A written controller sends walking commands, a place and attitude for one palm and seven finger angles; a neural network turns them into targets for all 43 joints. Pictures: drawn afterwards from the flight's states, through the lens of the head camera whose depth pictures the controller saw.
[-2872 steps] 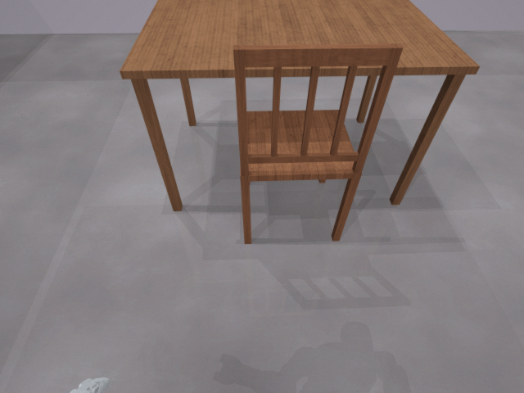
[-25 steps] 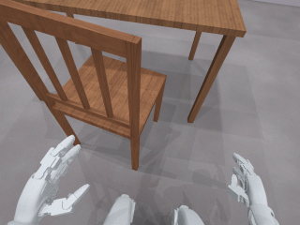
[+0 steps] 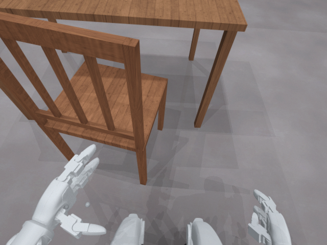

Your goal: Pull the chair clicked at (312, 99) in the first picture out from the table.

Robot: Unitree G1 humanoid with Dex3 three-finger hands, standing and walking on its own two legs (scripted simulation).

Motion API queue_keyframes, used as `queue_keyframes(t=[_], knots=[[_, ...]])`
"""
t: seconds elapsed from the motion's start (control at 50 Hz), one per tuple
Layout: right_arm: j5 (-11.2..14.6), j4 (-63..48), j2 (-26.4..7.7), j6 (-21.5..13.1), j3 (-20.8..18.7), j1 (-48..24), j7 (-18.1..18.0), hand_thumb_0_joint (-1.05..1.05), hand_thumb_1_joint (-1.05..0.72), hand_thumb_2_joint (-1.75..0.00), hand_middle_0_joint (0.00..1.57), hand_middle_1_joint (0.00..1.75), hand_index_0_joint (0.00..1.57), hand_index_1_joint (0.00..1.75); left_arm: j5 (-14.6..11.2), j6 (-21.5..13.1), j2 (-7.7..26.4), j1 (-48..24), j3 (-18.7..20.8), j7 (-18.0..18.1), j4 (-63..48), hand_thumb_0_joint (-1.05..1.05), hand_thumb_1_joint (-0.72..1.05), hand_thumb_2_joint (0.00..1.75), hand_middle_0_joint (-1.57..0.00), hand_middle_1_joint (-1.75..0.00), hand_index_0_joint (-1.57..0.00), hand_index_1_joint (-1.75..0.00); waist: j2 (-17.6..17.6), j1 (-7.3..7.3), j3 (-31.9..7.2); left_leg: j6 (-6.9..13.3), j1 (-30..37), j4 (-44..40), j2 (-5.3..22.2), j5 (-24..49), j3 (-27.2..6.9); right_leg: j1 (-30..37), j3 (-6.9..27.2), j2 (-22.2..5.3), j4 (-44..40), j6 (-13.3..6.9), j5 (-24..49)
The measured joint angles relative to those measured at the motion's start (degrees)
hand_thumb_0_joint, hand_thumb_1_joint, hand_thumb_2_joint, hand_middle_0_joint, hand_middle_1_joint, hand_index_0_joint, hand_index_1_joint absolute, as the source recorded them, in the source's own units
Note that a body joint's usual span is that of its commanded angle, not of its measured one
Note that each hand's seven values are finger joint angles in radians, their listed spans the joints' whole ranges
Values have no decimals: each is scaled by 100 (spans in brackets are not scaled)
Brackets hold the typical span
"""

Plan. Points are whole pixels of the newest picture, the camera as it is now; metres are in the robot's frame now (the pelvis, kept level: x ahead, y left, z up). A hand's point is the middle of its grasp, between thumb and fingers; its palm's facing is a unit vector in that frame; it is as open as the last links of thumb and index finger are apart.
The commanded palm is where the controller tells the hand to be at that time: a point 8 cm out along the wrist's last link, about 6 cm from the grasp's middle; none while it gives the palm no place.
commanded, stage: raise the hand toward the chair's back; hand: left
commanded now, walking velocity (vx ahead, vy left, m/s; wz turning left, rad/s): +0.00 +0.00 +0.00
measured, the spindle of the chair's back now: (69, 91) +0.51 +0.30 +0.02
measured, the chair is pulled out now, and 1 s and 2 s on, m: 0.15 0.15 0.15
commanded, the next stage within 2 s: aim the fingers beside a spindle in 1.02 s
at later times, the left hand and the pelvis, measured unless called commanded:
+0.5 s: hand (69, 171) +0.25 +0.20 +0.08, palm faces -0.15 -0.98 -0.09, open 16.9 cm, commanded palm +0.24 +0.26 +0.07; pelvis +0.02 -0.01 +0.02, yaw +1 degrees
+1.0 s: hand (82, 177) +0.25 +0.18 +0.07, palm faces -0.24 -0.97 -0.05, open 16.9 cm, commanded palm +0.24 +0.25 +0.07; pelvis +0.02 -0.01 +0.02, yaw +0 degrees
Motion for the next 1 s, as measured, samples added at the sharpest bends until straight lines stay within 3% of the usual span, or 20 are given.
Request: queue_keyframes(t=[0.12,0.18,0.3,0.36,0.48,0.64,0.8,0.94,1.0], knots=[[-6,-167,190,30,-21,-73,-13,1,-90,-90,20,30,20,30,-213,26,42,83,327,395,-536,0,-30,38,-9,-12,-8,-11,-90,-21,-8,-21,351,-277,49,45,-16,369,-22,56,-333,-17,86],[-20,-183,214,94,31,-52,49,1,-90,-90,20,30,20,30,-149,1,-6,-14,449,544,-432,0,-36,35,-8,-11,-7,-10,-28,16,-109,-27,439,-388,26,71,-71,500,-80,39,-476,-16,102],[-43,-271,164,151,229,-77,104,1,-90,-90,20,30,20,30,82,331,99,-228,206,190,189,0,-45,32,-7,-9,-6,-9,73,41,-72,-17,457,-439,3,67,-81,523,-92,18,-519,-7,84],[-78,-255,185,124,274,-49,68,1,-90,-90,20,30,20,30,-47,300,181,-235,248,17,155,0,-47,31,-7,-9,-6,-8,49,43,1,-29,503,-467,29,53,-61,547,-71,43,-534,-17,77],[-98,-26,156,101,246,58,44,1,-90,-90,20,30,20,30,-349,-69,198,-550,679,43,141,-1,-49,30,-7,-9,-6,-8,81,65,7,-73,561,-516,45,33,-117,625,-126,63,-596,-49,50],[-67,-19,15,181,188,120,55,1,-90,-90,20,30,20,30,-316,431,257,-760,601,-345,735,-1,-50,30,-6,-8,-6,-8,135,-44,-23,-78,615,-657,59,56,-50,619,-61,75,-671,-60,62],[-97,-8,16,125,69,147,65,1,-90,-90,20,30,20,30,-434,-100,139,-691,722,-98,476,-1,-50,30,-7,-9,-6,-8,23,-47,-33,-130,689,-692,83,53,-64,677,-72,98,-675,-100,43],[-67,-94,4,229,113,38,107,1,-90,-90,20,30,20,30,-276,172,188,-687,580,-227,744,-1,-50,30,-6,-8,-6,-8,91,-48,-20,-132,657,-670,74,75,-84,648,-90,92,-643,-111,50],[-77,-133,39,198,142,34,77,1,-90,-90,20,30,20,30,-319,127,199,-570,529,-275,614,-1,-50,30,-7,-8,-6,-8,92,-37,-2,-135,690,-693,85,91,-74,674,-80,103,-663,-115,72]])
